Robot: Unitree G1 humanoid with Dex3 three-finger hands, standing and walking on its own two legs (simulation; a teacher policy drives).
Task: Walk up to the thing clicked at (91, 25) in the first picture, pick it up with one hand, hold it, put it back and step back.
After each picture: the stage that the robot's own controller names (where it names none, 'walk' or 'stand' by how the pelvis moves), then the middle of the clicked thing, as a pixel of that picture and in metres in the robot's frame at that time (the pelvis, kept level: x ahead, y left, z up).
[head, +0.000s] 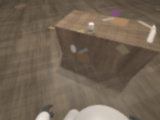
stand; (90, 28) +1.06 +0.04 -0.07
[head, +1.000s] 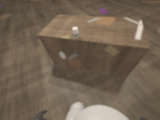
walk; (75, 32) +0.92 +0.25 -0.05
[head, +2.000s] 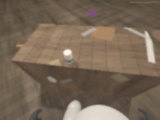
walk; (68, 56) +0.48 +0.23 -0.03
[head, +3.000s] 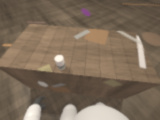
walk; (60, 62) +0.42 +0.26 -0.04
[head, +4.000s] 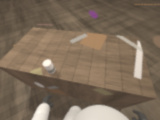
stand; (49, 66) +0.39 +0.36 -0.06
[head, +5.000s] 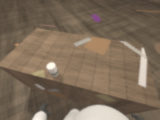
stand; (52, 69) +0.37 +0.32 -0.06
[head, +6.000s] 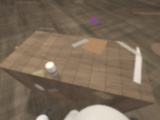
stand; (51, 69) +0.39 +0.35 -0.07
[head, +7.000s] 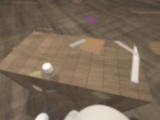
stand; (48, 70) +0.38 +0.37 -0.07
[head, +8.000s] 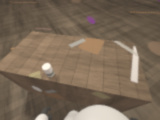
stand; (48, 70) +0.37 +0.37 -0.07
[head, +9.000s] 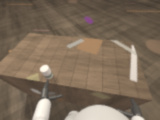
rise first; (46, 72) +0.35 +0.38 -0.07
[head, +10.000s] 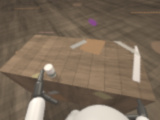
rise first; (50, 71) +0.37 +0.38 -0.07
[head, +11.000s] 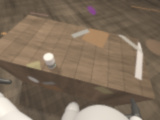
go down; (50, 61) +0.39 +0.33 -0.04
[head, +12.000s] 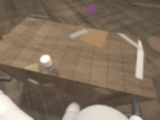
go down; (47, 63) +0.38 +0.34 -0.03
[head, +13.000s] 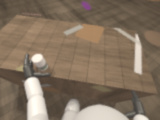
close; (40, 62) +0.37 +0.36 +0.00
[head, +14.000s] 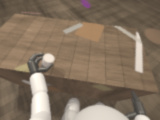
lift; (47, 62) +0.37 +0.31 +0.02
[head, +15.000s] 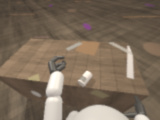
close; (85, 78) +0.36 +0.06 -0.08
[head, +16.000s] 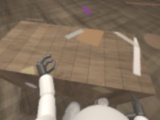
lift; (101, 102) +0.21 -0.13 -0.31
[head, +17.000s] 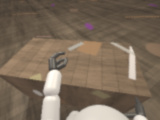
close; (102, 119) +0.20 -0.16 -0.74
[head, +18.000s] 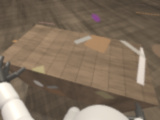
go down; (100, 115) +0.18 -0.21 -0.73
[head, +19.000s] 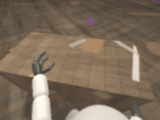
lift; (102, 117) +0.18 -0.20 -0.73
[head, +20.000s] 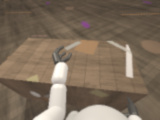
close in; (103, 118) +0.20 -0.18 -0.74
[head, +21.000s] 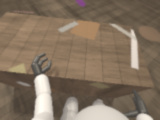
hold; (98, 105) +0.19 -0.21 -0.67
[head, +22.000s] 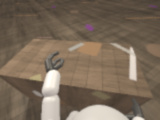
go down; out of the picture +0.19 -0.20 -0.73
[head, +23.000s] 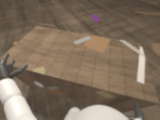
go down; (104, 117) +0.17 -0.24 -0.73
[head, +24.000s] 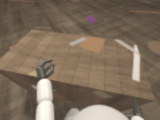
hold; (104, 118) +0.16 -0.23 -0.73
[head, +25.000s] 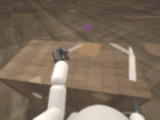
hold; out of the picture +0.17 -0.23 -0.74
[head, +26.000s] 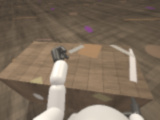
hold; out of the picture +0.17 -0.24 -0.74
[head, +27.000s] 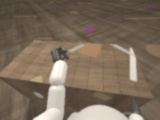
hold; out of the picture +0.17 -0.24 -0.74
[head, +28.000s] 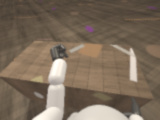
hold; out of the picture +0.17 -0.25 -0.74
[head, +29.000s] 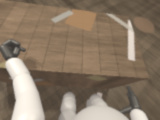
lower; (98, 97) +0.20 -0.26 -0.66
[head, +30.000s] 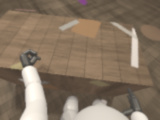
lower; (102, 105) +0.18 -0.26 -0.67
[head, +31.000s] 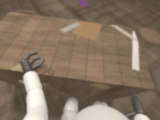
open; (103, 108) +0.16 -0.28 -0.67
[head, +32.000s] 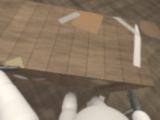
sink last; (100, 101) +0.17 -0.29 -0.67
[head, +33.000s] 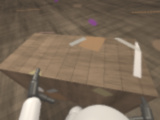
sink last; out of the picture +0.16 -0.26 -0.70
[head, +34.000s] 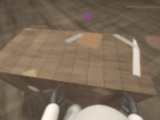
stand; (110, 118) +0.15 -0.29 -0.69
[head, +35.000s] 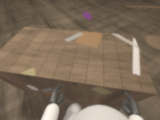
stand; (111, 118) +0.15 -0.29 -0.68
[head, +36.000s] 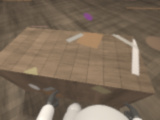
stand; (111, 118) +0.15 -0.30 -0.70
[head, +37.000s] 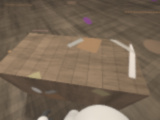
stand; out of the picture +0.15 -0.31 -0.75
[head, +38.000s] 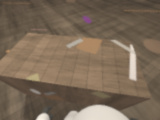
stand; out of the picture +0.13 -0.32 -0.75
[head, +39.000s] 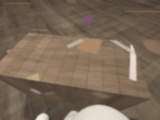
stand; out of the picture +0.12 -0.32 -0.75
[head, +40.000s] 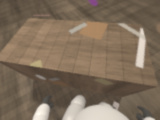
walk; (115, 107) +0.17 -0.33 -0.73
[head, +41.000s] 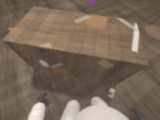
walk; (111, 92) +0.37 -0.39 -0.73
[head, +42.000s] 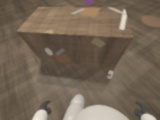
walk; (110, 74) +0.67 -0.28 -0.72
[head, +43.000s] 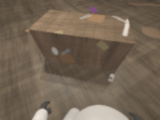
stand; (111, 77) +0.71 -0.38 -0.74
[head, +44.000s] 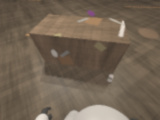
stand; (110, 78) +0.73 -0.37 -0.75
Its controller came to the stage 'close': yes
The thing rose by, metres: 0.05
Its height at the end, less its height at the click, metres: -0.68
